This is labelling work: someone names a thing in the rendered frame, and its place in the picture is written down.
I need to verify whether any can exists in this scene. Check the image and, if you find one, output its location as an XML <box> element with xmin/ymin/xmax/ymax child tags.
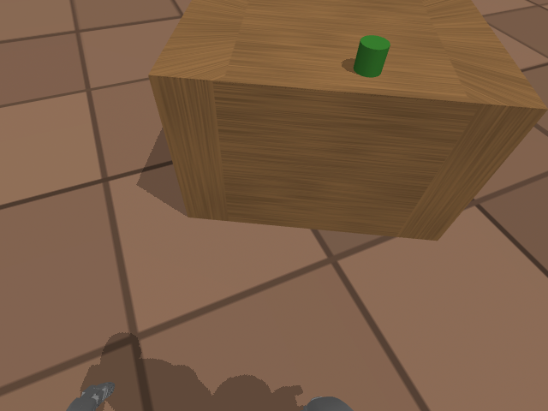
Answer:
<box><xmin>354</xmin><ymin>35</ymin><xmax>390</xmax><ymax>77</ymax></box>

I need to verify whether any left robot hand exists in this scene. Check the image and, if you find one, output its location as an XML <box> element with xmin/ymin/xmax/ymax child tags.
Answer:
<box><xmin>66</xmin><ymin>382</ymin><xmax>115</xmax><ymax>411</ymax></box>

